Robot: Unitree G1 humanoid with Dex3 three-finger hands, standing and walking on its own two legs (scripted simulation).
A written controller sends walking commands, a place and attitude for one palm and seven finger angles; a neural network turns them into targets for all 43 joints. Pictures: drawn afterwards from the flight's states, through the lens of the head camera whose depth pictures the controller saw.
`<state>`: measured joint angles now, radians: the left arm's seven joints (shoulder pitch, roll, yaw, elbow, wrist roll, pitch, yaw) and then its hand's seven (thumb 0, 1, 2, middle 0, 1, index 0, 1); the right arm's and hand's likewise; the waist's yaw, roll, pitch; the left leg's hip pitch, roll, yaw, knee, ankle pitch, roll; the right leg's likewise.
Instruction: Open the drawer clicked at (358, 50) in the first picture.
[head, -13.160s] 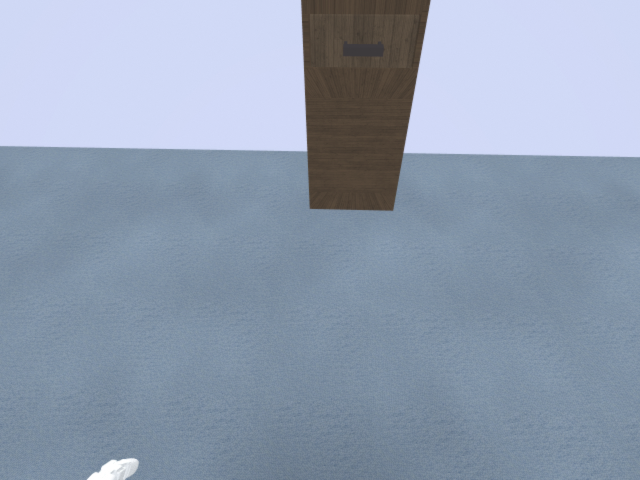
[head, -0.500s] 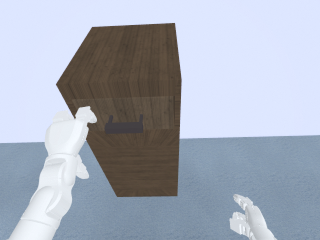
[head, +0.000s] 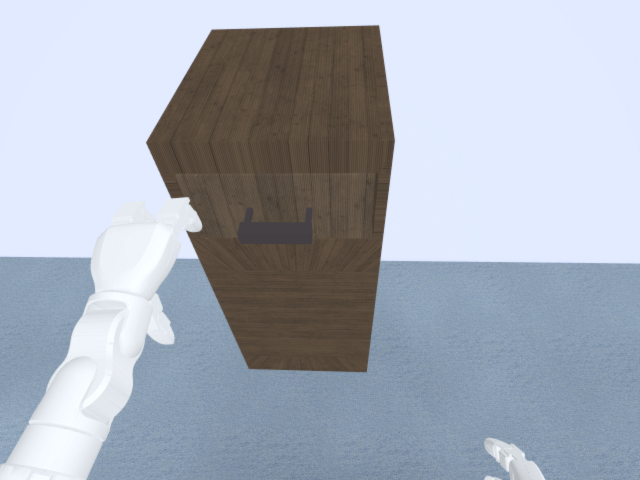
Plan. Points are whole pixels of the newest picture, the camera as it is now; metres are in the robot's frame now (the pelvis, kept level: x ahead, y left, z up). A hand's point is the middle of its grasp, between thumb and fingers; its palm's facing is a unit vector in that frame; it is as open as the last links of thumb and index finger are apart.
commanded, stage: move the hooked fingers above the handle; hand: left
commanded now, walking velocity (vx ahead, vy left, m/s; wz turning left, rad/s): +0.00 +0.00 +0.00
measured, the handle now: (277, 223) +0.52 +0.16 -0.02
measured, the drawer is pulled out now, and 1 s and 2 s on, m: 0.00 0.00 0.00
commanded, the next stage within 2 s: none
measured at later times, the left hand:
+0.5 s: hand (201, 256) +0.35 +0.22 +0.08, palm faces +0.03 -0.05 -1.00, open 13.9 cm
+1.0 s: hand (234, 240) +0.41 +0.19 +0.05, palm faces -0.01 -0.07 -1.00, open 13.9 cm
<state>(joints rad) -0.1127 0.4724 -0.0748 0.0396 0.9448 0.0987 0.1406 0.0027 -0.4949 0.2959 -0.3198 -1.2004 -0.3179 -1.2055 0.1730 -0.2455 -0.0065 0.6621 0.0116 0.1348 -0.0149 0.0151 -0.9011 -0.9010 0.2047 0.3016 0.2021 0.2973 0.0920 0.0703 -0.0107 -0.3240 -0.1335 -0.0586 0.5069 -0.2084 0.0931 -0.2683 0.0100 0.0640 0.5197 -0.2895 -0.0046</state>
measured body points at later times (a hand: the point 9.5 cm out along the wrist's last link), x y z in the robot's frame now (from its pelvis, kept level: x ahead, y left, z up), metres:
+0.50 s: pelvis +0.02 -0.05 +0.00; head +0.04 -0.08 +0.45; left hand +0.35 +0.22 +0.13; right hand +0.18 -0.28 -0.12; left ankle +0.03 +0.05 -0.73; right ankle -0.01 -0.14 -0.73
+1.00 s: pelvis +0.05 -0.05 -0.01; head +0.09 -0.09 +0.44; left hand +0.40 +0.19 +0.11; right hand +0.21 -0.30 -0.13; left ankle +0.03 +0.05 -0.73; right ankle -0.01 -0.14 -0.73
